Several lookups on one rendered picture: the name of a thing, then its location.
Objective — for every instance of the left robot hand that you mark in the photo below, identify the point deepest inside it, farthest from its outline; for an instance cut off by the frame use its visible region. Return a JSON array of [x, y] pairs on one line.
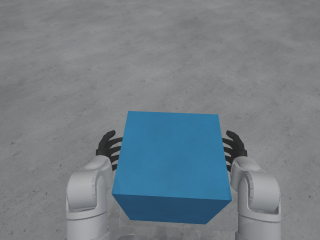
[[104, 147]]

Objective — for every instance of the robot left forearm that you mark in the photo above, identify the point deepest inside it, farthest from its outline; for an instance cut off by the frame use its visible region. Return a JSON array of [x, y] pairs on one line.
[[86, 200]]

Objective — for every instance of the robot right forearm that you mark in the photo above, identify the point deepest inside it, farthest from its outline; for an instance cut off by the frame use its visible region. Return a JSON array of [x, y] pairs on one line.
[[258, 202]]

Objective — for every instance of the carton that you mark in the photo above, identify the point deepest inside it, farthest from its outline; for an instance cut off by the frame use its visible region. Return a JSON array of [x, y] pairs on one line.
[[172, 168]]

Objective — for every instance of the right robot hand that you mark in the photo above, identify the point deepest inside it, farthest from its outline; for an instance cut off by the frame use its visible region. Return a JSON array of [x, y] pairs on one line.
[[237, 146]]

